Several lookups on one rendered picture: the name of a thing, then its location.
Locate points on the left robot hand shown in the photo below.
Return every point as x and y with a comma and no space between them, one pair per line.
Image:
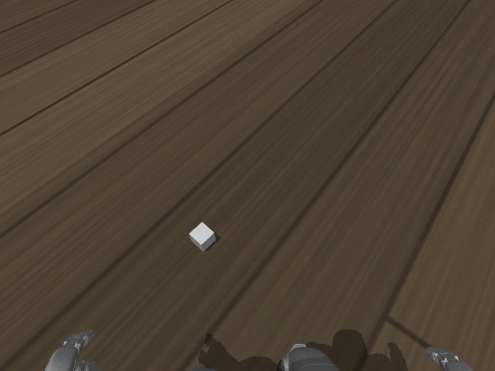
65,359

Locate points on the right robot hand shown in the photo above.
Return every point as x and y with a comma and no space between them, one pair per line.
447,360

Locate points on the cube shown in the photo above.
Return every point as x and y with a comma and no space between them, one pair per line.
202,236

